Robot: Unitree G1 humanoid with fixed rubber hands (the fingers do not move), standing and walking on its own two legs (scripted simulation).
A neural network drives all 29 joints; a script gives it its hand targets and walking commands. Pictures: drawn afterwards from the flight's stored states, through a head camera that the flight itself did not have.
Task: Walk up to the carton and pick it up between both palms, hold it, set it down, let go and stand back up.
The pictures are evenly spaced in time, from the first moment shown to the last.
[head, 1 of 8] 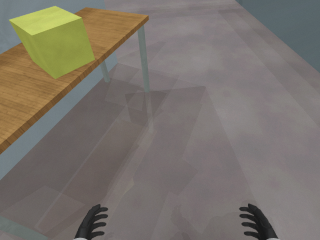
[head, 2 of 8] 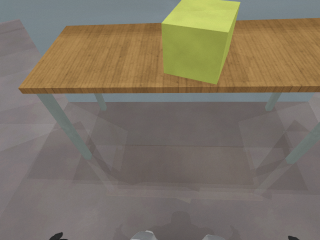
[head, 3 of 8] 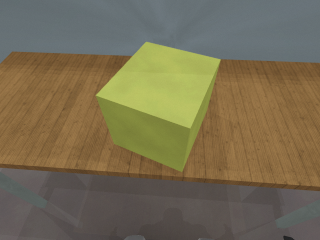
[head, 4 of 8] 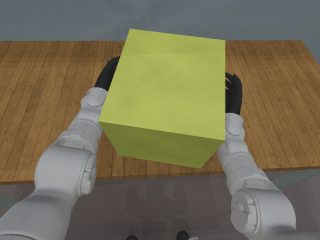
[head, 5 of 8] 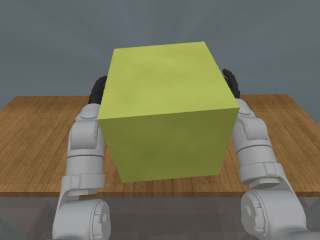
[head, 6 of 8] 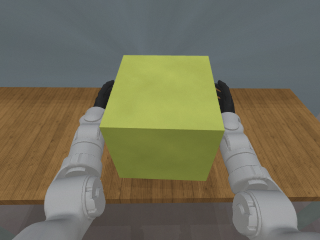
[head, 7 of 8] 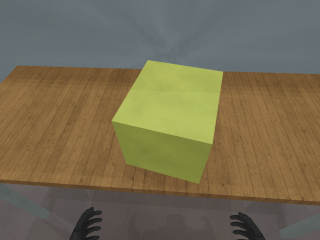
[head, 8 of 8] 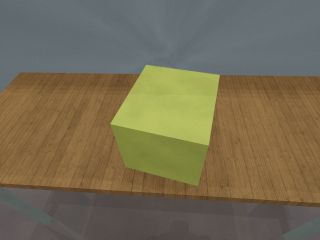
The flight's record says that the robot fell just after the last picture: no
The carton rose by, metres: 0.17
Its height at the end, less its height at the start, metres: +0.00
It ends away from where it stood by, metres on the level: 0.02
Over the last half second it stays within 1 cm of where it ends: yes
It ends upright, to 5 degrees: yes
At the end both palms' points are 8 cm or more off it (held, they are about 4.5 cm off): yes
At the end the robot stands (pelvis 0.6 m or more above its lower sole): yes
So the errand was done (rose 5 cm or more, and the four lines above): yes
